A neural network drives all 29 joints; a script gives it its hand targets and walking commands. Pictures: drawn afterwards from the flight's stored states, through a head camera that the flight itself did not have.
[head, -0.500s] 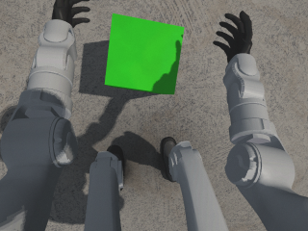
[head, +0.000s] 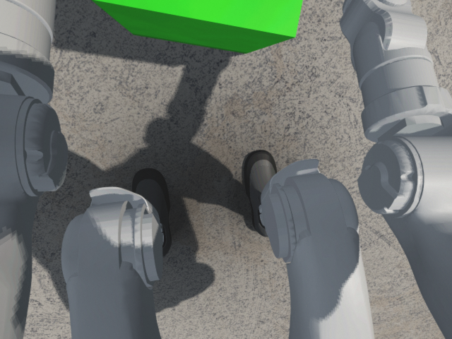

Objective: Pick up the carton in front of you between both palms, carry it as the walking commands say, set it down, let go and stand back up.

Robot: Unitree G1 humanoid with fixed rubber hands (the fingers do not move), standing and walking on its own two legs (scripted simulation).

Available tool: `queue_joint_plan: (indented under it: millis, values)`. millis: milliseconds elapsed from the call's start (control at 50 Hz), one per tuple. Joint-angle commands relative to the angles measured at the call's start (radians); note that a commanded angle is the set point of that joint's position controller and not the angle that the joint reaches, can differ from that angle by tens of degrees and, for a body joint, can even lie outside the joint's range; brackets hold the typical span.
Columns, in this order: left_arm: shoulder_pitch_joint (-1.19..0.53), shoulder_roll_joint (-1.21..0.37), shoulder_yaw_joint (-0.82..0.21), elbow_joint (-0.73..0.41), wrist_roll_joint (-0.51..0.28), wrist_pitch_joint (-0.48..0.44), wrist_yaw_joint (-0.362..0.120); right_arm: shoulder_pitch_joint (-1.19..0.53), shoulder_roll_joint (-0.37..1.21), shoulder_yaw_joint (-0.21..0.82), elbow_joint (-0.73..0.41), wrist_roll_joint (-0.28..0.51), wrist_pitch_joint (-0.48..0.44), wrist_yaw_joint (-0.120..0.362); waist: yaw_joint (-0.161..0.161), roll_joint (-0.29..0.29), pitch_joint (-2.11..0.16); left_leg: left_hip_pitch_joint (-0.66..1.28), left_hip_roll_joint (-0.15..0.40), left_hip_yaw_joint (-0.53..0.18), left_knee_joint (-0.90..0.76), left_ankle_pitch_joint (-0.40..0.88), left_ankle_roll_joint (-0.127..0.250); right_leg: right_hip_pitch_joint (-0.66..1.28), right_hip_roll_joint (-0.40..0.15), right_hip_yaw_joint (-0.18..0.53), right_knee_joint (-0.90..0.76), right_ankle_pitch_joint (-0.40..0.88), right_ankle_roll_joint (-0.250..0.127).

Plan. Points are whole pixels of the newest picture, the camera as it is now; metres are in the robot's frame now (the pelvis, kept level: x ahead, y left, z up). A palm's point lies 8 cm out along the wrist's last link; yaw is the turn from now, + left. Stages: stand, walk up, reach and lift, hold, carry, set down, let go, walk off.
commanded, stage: reach and lift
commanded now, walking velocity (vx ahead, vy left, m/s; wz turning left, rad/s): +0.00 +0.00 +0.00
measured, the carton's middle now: out of the picture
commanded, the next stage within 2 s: none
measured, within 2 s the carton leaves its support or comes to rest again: leaves its support in 0.84 s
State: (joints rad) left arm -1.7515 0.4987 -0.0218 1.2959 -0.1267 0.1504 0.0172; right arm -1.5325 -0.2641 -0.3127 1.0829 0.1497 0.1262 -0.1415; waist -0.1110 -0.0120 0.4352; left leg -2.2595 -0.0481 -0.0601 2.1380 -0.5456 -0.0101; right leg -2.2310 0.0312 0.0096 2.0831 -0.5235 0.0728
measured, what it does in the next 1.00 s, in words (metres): stands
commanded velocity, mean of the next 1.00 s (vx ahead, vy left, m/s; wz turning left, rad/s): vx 0.00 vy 0.00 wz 0.00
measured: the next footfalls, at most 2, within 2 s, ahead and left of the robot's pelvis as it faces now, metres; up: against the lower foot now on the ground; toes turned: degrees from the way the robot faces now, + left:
none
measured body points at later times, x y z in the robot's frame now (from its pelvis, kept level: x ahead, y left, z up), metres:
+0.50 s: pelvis +0.01 +0.00 -0.02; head +0.40 +0.02 +0.20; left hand +0.62 +0.13 -0.21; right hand +0.57 -0.18 -0.20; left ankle +0.11 +0.12 -0.35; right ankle +0.13 -0.13 -0.35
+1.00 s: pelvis +0.02 +0.00 -0.01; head +0.38 +0.04 +0.25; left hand +0.61 +0.14 -0.16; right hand +0.57 -0.16 -0.14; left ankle +0.11 +0.12 -0.35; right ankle +0.13 -0.14 -0.35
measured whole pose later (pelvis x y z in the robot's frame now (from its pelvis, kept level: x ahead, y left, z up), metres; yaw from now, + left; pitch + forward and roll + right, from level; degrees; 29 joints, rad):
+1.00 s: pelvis +0.02 +0.00 -0.01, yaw +0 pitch +38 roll -4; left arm -1.50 0.34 0.02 0.97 -0.06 0.32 0.09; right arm -1.34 -0.10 -0.43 0.74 0.07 0.28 -0.19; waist -0.08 -0.05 0.29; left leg -2.25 -0.05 -0.06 2.22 -0.63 -0.02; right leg -2.24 0.07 0.04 2.17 -0.60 0.08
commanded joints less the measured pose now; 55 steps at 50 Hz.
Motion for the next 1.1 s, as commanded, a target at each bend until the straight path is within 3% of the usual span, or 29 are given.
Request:
queue_joint_plan:
  millis: [0, 40, 120, 200, 300, 380, 420, 500, 520, 560, 600, 640, 740, 840, 920, 1000, 1080]
  values:
    - [-0.420, 0.175, -0.024, -0.196, -0.029, -0.054, 0.024, -0.364, -0.163, 0.009, -0.157, 0.011, -0.055, -0.012, -0.039, 0.135, -1.251, 0.618, 0.037, 0.028, -0.116, 0.231, -0.005, 0.551, -0.013, -0.083, -0.081, 0.309, 0.000]
    - [-0.435, 0.163, -0.065, -0.212, -0.053, -0.060, 0.028, -0.355, -0.165, 0.024, -0.145, 0.014, -0.062, -0.022, -0.056, 0.161, -1.302, 0.683, 0.037, 0.030, -0.092, 0.299, -0.016, 0.579, -0.011, -0.088, -0.062, 0.374, -0.003]
    - [-0.375, 0.118, -0.116, -0.138, -0.094, -0.044, 0.003, -0.260, -0.113, 0.019, -0.058, 0.024, -0.051, -0.023, -0.084, 0.167, -1.240, 0.701, 0.030, 0.030, -0.073, 0.312, -0.020, 0.605, 0.001, -0.101, -0.056, 0.382, -0.005]
    - [-0.261, 0.043, -0.118, -0.082, -0.086, -0.032, -0.019, -0.176, -0.080, -0.011, -0.051, -0.008, -0.050, -0.017, -0.089, 0.165, -1.235, 0.697, 0.018, 0.031, -0.064, 0.369, -0.028, 0.620, 0.014, -0.110, -0.046, 0.422, -0.008]
    - [-0.237, 0.057, -0.056, -0.095, -0.027, -0.055, -0.001, -0.201, -0.059, -0.032, -0.098, -0.033, -0.067, -0.011, -0.044, 0.129, -1.207, 0.601, 0.013, 0.023, -0.053, 0.390, -0.020, 0.603, 0.019, -0.097, -0.023, 0.458, -0.003]
    - [-0.290, 0.087, -0.039, -0.149, -0.009, -0.069, 0.030, -0.262, -0.047, 0.010, -0.160, 0.000, -0.072, -0.021, 0.005, 0.108, -1.272, 0.611, 0.010, 0.033, -0.066, 0.366, -0.011, 0.659, 0.024, -0.094, -0.027, 0.452, 0.003]
    - [-0.324, 0.053, -0.069, -0.170, -0.028, -0.066, 0.035, -0.299, -0.010, 0.048, -0.180, 0.022, -0.067, -0.022, 0.005, 0.118, -1.279, 0.649, 0.008, 0.034, -0.077, 0.334, -0.006, 0.645, 0.033, -0.104, -0.034, 0.406, 0.001]
    - [-0.406, -0.160, -0.117, -0.182, -0.039, -0.044, -0.005, -0.349, 0.167, 0.080, -0.123, 0.021, -0.045, 0.010, -0.016, 0.169, -1.172, 0.687, 0.001, 0.034, -0.091, 0.248, -0.006, 0.589, 0.050, -0.108, -0.047, 0.297, -0.013]
    - [-0.432, -0.267, -0.116, -0.173, -0.024, -0.034, -0.033, -0.366, 0.267, 0.069, -0.100, -0.008, -0.033, 0.034, -0.030, 0.177, -1.129, 0.676, -0.005, 0.032, -0.089, 0.223, -0.007, 0.576, 0.056, -0.106, -0.047, 0.273, -0.019]
    - [-0.464, -0.671, -0.143, -0.159, -0.004, 0.004, -0.141, -0.489, 0.616, 0.112, -0.141, -0.052, 0.005, 0.131, -0.057, 0.179, -1.072, 0.666, -0.028, 0.036, -0.074, 0.198, 0.004, 0.525, 0.074, -0.115, -0.035, 0.234, -0.032]
    - [-0.414, -0.887, -0.110, -0.192, 0.029, 0.034, -0.225, -0.551, 0.785, 0.120, -0.184, -0.082, 0.043, 0.210, -0.039, 0.181, -1.045, 0.632, -0.045, 0.057, -0.064, 0.215, 0.008, 0.486, 0.080, -0.122, -0.023, 0.223, -0.036]
    - [-0.359, -0.965, -0.077, -0.223, 0.039, 0.046, -0.264, -0.545, 0.859, 0.132, -0.198, -0.085, 0.070, 0.255, -0.007, 0.156, -1.049, 0.579, -0.053, 0.071, -0.063, 0.236, 0.015, 0.489, 0.090, -0.129, -0.022, 0.230, -0.032]
    - [-0.356, -1.065, -0.085, -0.347, -0.001, 0.047, -0.272, -0.492, 1.009, 0.196, -0.248, -0.046, 0.101, 0.298, 0.001, 0.107, -1.199, 0.591, -0.056, 0.085, -0.048, 0.349, 0.027, 0.583, 0.097, -0.122, -0.002, 0.385, -0.040]
    - [-0.459, -1.172, -0.208, -0.585, -0.069, 0.058, -0.226, -0.558, 1.110, 0.323, -0.424, 0.060, 0.120, 0.280, 0.012, 0.156, -1.693, 0.857, -0.063, 0.099, -0.046, 0.570, 0.016, 0.708, 0.099, -0.122, -0.004, 0.577, -0.040]
    - [-0.436, -1.275, -0.251, -0.716, -0.071, 0.111, -0.203, -0.516, 1.148, 0.370, -0.513, 0.049, 0.175, 0.271, 0.014, 0.207, -1.972, 1.052, -0.079, 0.104, -0.089, 0.657, 0.000, 0.716, 0.117, -0.138, -0.058, 0.585, -0.036]
    - [-0.200, -1.382, -0.148, -0.563, 0.028, 0.175, -0.200, -0.505, 1.153, 0.356, -0.525, -0.035, 0.214, 0.292, 0.034, 0.185, -1.756, 0.917, -0.096, 0.113, -0.193, 0.509, -0.004, 0.582, 0.123, -0.147, -0.146, 0.431, -0.038]
    - [-0.128, -1.412, -0.013, -0.437, 0.139, 0.189, -0.219, -0.406, 1.178, 0.233, -0.405, -0.163, 0.239, 0.312, 0.002, 0.121, -1.465, 0.662, -0.108, 0.111, -0.310, 0.249, -0.003, 0.531, 0.125, -0.143, -0.263, 0.244, -0.042]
